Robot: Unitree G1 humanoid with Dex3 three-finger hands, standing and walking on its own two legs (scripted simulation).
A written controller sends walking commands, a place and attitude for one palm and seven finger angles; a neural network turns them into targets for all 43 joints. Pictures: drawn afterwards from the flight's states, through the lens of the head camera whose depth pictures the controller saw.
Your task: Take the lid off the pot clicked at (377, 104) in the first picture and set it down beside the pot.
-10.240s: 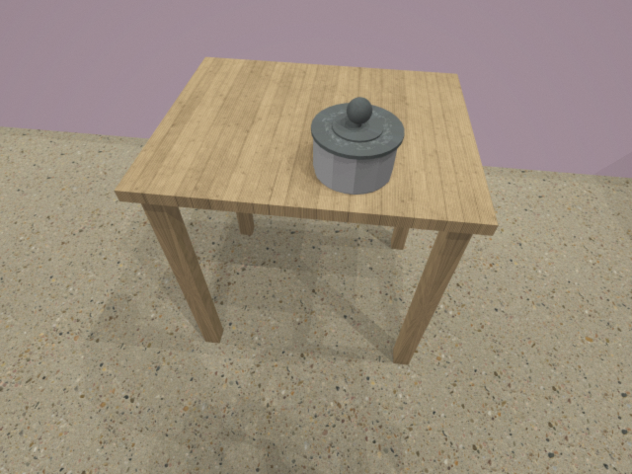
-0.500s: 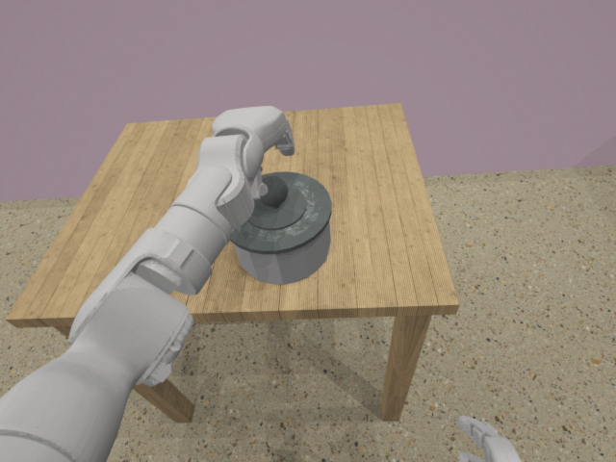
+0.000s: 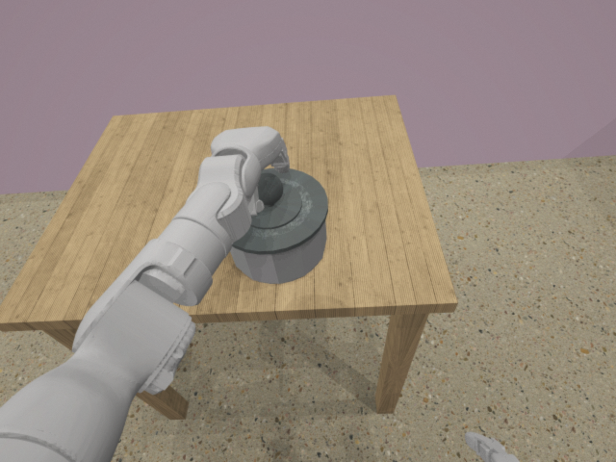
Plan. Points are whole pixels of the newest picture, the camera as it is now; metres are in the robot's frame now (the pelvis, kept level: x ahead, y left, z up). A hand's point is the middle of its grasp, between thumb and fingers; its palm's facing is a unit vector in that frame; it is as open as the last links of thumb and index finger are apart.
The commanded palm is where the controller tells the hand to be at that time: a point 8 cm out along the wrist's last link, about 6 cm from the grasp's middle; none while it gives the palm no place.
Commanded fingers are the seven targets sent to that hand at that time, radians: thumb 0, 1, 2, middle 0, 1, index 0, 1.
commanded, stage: lower the open fingers around the knob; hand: left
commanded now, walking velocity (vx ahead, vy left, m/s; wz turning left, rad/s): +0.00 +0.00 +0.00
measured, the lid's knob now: (267, 189) +0.48 +0.06 +0.09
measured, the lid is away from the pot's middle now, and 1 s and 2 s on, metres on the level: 0.00 0.00 0.00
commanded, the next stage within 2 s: close the fingers and squeeze the knob in 0.42 s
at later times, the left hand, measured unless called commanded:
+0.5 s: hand (258, 195) +0.45 +0.07 +0.11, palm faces -0.31 -0.05 -0.95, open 10.2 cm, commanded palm +0.44 +0.07 +0.17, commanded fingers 0.00 -0.33 1.50 -0.84 -0.08 -0.84 -0.08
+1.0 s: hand (258, 197) +0.45 +0.07 +0.11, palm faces -0.30 -0.05 -0.95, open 9.1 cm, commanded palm +0.43 +0.07 +0.17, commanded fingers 0.00 0.08 1.09 -0.65 -0.84 -0.65 -0.84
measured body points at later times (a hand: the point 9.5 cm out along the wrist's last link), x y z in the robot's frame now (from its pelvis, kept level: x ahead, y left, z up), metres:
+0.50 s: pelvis +0.01 +0.00 +0.00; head +0.03 -0.05 +0.45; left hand +0.46 +0.07 +0.16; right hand +0.13 -0.24 -0.14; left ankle -0.02 +0.10 -0.74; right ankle -0.01 -0.12 -0.74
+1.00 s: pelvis +0.00 +0.00 +0.00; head +0.02 -0.04 +0.45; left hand +0.46 +0.07 +0.16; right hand +0.12 -0.24 -0.14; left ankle -0.02 +0.10 -0.74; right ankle -0.01 -0.12 -0.74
